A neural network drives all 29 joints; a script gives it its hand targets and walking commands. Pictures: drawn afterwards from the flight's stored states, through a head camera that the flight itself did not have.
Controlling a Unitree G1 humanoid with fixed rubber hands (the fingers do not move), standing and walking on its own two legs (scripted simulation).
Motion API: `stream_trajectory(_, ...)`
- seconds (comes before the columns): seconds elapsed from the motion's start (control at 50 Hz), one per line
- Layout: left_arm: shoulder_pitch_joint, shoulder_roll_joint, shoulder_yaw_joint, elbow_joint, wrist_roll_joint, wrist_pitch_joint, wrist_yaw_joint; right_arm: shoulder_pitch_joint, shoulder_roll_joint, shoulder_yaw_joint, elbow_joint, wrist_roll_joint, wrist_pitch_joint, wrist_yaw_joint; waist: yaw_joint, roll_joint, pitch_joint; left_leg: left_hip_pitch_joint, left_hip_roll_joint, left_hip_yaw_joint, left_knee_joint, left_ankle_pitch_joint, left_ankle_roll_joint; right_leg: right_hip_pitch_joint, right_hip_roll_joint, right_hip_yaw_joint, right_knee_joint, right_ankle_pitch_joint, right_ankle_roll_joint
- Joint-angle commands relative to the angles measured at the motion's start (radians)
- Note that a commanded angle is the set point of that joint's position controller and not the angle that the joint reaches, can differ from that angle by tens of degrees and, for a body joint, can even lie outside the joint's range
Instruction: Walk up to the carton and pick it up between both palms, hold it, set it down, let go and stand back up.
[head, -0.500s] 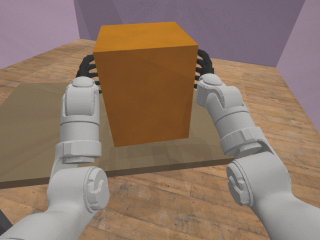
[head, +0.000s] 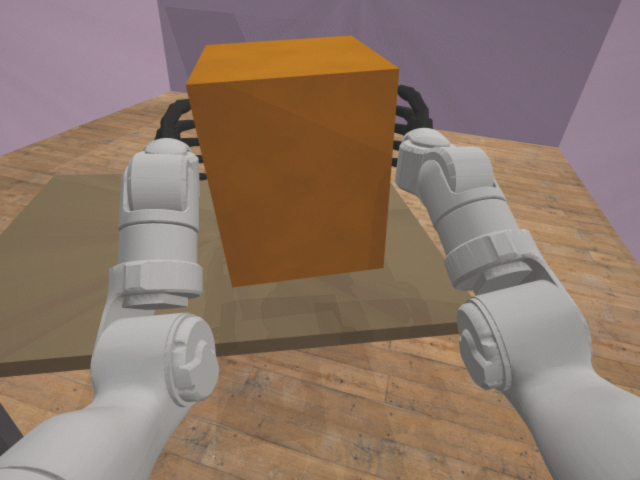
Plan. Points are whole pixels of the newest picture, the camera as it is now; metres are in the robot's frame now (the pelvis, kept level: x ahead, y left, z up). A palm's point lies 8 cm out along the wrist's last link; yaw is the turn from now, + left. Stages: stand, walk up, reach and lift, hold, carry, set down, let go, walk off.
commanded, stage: hold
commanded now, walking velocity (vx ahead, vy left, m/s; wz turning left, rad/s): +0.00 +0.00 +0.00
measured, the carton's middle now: (294, 156) +0.44 +0.02 +0.27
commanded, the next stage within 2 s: none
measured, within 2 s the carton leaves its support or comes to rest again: neither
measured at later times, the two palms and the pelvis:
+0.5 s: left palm (170, 149) +0.37 +0.15 +0.31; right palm (422, 140) +0.36 -0.12 +0.33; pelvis +0.00 +0.00 +0.00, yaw +0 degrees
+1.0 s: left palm (167, 156) +0.38 +0.16 +0.29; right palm (412, 143) +0.37 -0.12 +0.32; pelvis +0.00 +0.00 +0.00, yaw +1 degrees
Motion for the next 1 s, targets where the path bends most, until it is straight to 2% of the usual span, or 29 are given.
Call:
stream_trajectory(0.0,-1.004,-0.560,-0.331,-0.129,-0.269,-0.137,-0.194,-0.849,0.636,0.105,-0.284,0.168,-0.041,0.196,-0.009,0.097,-0.367,0.217,-0.083,-0.045,-0.017,0.147,-0.020,-0.064,0.071,0.070,-0.043,0.107,0.091)
stream_trajectory(0.02,-1.012,-0.572,-0.334,-0.139,-0.263,-0.131,-0.194,-0.843,0.624,0.087,-0.262,0.158,-0.037,0.198,-0.017,0.115,-0.364,0.219,-0.078,-0.046,-0.021,0.155,-0.029,-0.059,0.076,0.067,-0.042,0.102,0.079)
stream_trajectory(0.1,-0.966,-0.525,-0.293,-0.074,-0.258,-0.127,-0.208,-0.817,0.597,0.053,-0.190,0.164,-0.027,0.203,-0.019,0.092,-0.362,0.182,-0.076,-0.049,-0.034,0.137,-0.027,-0.028,0.072,0.077,-0.036,0.110,0.083)
stream_trajectory(0.12,-0.985,-0.532,-0.303,-0.123,-0.268,-0.132,-0.206,-0.843,0.621,0.089,-0.235,0.180,-0.033,0.201,-0.014,0.078,-0.428,0.204,-0.083,-0.046,-0.012,0.184,-0.027,0.000,0.071,0.081,-0.031,0.162,0.091)
stream_trajectory(0.16,-0.959,-0.549,-0.308,-0.125,-0.265,-0.123,-0.205,-0.831,0.601,0.088,-0.245,0.199,-0.033,0.196,-0.017,0.129,-0.421,0.217,-0.085,-0.046,0.000,0.246,-0.044,0.008,0.070,0.077,-0.025,0.199,0.086)
stream_trajectory(0.18,-0.975,-0.528,-0.286,-0.142,-0.251,-0.124,-0.202,-0.834,0.607,0.098,-0.245,0.207,-0.030,0.195,0.003,0.119,-0.419,0.216,-0.088,-0.040,0.007,0.255,-0.042,0.019,0.073,0.077,-0.031,0.213,0.090)
stream_trajectory(0.2,-0.950,-0.510,-0.272,-0.116,-0.246,-0.120,-0.205,-0.827,0.608,0.105,-0.249,0.205,-0.030,0.192,-0.007,0.083,-0.417,0.224,-0.098,-0.026,0.012,0.241,-0.032,0.021,0.064,0.081,-0.037,0.230,0.100)
stream_trajectory(0.24,-0.944,-0.526,-0.278,-0.100,-0.242,-0.113,-0.213,-0.819,0.581,0.081,-0.232,0.203,-0.028,0.192,-0.013,0.127,-0.377,0.210,-0.087,-0.038,-0.004,0.248,-0.050,0.008,0.077,0.072,-0.042,0.206,0.093)
stream_trajectory(0.28,-0.972,-0.514,-0.292,-0.133,-0.242,-0.121,-0.210,-0.822,0.586,0.098,-0.233,0.211,-0.028,0.200,-0.010,0.114,-0.383,0.213,-0.082,-0.044,0.000,0.229,-0.042,-0.003,0.078,0.077,-0.040,0.181,0.092)
stream_trajectory(0.3,-0.967,-0.513,-0.302,-0.136,-0.251,-0.115,-0.209,-0.813,0.578,0.075,-0.222,0.208,-0.025,0.199,-0.026,0.133,-0.351,0.210,-0.081,-0.046,-0.007,0.216,-0.040,-0.025,0.068,0.076,-0.037,0.177,0.083)
stream_trajectory(0.32,-1.002,-0.525,-0.310,-0.187,-0.274,-0.124,-0.206,-0.836,0.604,0.091,-0.285,0.217,-0.030,0.200,-0.018,0.115,-0.418,0.211,-0.085,-0.050,0.015,0.234,-0.040,0.003,0.075,0.072,-0.021,0.202,0.094)
stream_trajectory(0.38,-0.988,-0.516,-0.284,-0.128,-0.261,-0.129,-0.200,-0.875,0.624,0.108,-0.302,0.220,-0.032,0.196,0.009,0.074,-0.391,0.196,-0.090,-0.042,0.008,0.219,-0.025,-0.011,0.065,0.078,-0.037,0.186,0.099)
stream_trajectory(0.4,-1.022,-0.514,-0.281,-0.117,-0.255,-0.137,-0.201,-0.882,0.633,0.099,-0.276,0.188,-0.031,0.198,0.011,0.062,-0.381,0.191,-0.101,-0.035,0.004,0.168,-0.024,-0.036,0.068,0.078,-0.042,0.126,0.103)
stream_trajectory(0.42,-1.041,-0.526,-0.294,-0.128,-0.268,-0.141,-0.199,-0.878,0.645,0.082,-0.274,0.187,-0.032,0.201,-0.004,0.079,-0.386,0.186,-0.095,-0.040,-0.002,0.156,-0.023,-0.050,0.069,0.073,-0.040,0.110,0.103)
stream_trajectory(0.44,-1.018,-0.543,-0.284,-0.081,-0.263,-0.136,-0.198,-0.923,0.633,0.076,-0.291,0.185,-0.038,0.202,0.020,0.085,-0.377,0.181,-0.089,-0.051,-0.004,0.155,-0.021,-0.062,0.064,0.086,-0.048,0.107,0.091)
stream_trajectory(0.48,-1.015,-0.557,-0.287,-0.077,-0.269,-0.140,-0.201,-0.922,0.619,0.061,-0.308,0.168,-0.044,0.199,-0.009,0.098,-0.397,0.182,-0.096,-0.038,0.009,0.153,-0.021,-0.038,0.067,0.081,-0.040,0.121,0.097)
stream_trajectory(0.54,-0.978,-0.528,-0.237,0.016,-0.247,-0.131,-0.206,-0.918,0.612,0.051,-0.250,0.160,-0.039,0.197,0.006,0.065,-0.328,0.149,-0.093,-0.036,-0.012,0.088,-0.002,-0.064,0.056,0.089,-0.061,0.062,0.095)
stream_trajectory(0.56,-1.010,-0.510,-0.243,-0.001,-0.256,-0.143,-0.206,-0.944,0.615,0.047,-0.259,0.152,-0.042,0.199,0.006,0.023,-0.386,0.138,-0.097,-0.039,-0.012,0.052,0.003,-0.049,0.049,0.094,-0.057,0.027,0.094)
stream_trajectory(0.58,-1.026,-0.518,-0.229,-0.014,-0.262,-0.152,-0.203,-0.944,0.642,0.042,-0.255,0.153,-0.044,0.199,0.019,0.020,-0.377,0.129,-0.096,-0.039,-0.011,0.065,0.005,-0.064,0.048,0.096,-0.050,0.051,0.099)
stream_trajectory(0.6,-1.042,-0.510,-0.234,-0.002,-0.264,-0.154,-0.201,-0.941,0.633,0.033,-0.237,0.144,-0.041,0.200,0.000,0.044,-0.391,0.150,-0.101,-0.036,-0.008,0.051,0.004,-0.068,0.047,0.096,-0.052,0.034,0.097)
stream_trajectory(0.62,-1.010,-0.510,-0.205,0.039,-0.249,-0.153,-0.201,-0.940,0.608,0.024,-0.213,0.136,-0.039,0.202,0.019,0.044,-0.388,0.151,-0.093,-0.039,-0.010,0.060,0.007,-0.063,0.055,0.085,-0.054,0.043,0.095)
stream_trajectory(0.66,-0.991,-0.503,-0.211,0.019,-0.239,-0.151,-0.206,-0.889,0.606,0.025,-0.182,0.137,-0.036,0.198,-0.003,0.051,-0.381,0.166,-0.096,-0.042,-0.007,0.129,-0.004,-0.053,0.054,0.084,-0.043,0.109,0.097)
stream_trajectory(0.68,-1.008,-0.511,-0.236,-0.022,-0.242,-0.152,-0.208,-0.901,0.614,0.045,-0.207,0.160,-0.042,0.198,0.005,0.085,-0.409,0.175,-0.090,-0.044,0.002,0.175,-0.015,-0.034,0.066,0.079,-0.033,0.131,0.095)
stream_trajectory(0.7,-0.991,-0.531,-0.270,-0.041,-0.259,-0.147,-0.206,-0.873,0.595,0.049,-0.217,0.167,-0.040,0.196,-0.022,0.109,-0.414,0.201,-0.083,-0.049,0.010,0.217,-0.034,-0.015,0.077,0.069,-0.035,0.169,0.085)
stream_trajectory(0.76,-0.988,-0.569,-0.326,-0.097,-0.282,-0.139,-0.204,-0.860,0.587,0.066,-0.268,0.201,-0.038,0.193,-0.042,0.168,-0.476,0.212,-0.080,-0.059,0.035,0.279,-0.066,0.023,0.090,0.071,-0.024,0.218,0.076)
stream_trajectory(0.8,-0.942,-0.560,-0.336,-0.116,-0.289,-0.127,-0.205,-0.846,0.569,0.075,-0.307,0.216,-0.034,0.179,-0.054,0.154,-0.456,0.263,-0.086,-0.059,0.048,0.363,-0.071,0.012,0.077,0.081,-0.032,0.301,0.078)
stream_trajectory(0.86,-0.923,-0.546,-0.317,-0.126,-0.255,-0.112,-0.217,-0.804,0.547,0.076,-0.272,0.214,-0.024,0.182,-0.040,0.162,-0.383,0.210,-0.083,-0.058,0.016,0.294,-0.069,0.029,0.083,0.071,-0.037,0.232,0.085)
stream_trajectory(0.92,-0.940,-0.559,-0.328,-0.179,-0.275,-0.110,-0.206,-0.832,0.564,0.093,-0.316,0.227,-0.026,0.189,-0.038,0.157,-0.411,0.211,-0.081,-0.057,0.020,0.296,-0.068,0.028,0.089,0.066,-0.033,0.223,0.080)
stream_trajectory(0.98,-1.002,-0.568,-0.355,-0.221,-0.294,-0.121,-0.191,-0.905,0.604,0.109,-0.393,0.227,-0.039,0.191,-0.016,0.149,-0.478,0.227,-0.093,-0.054,0.039,0.293,-0.056,0.002,0.079,0.075,-0.021,0.232,0.086)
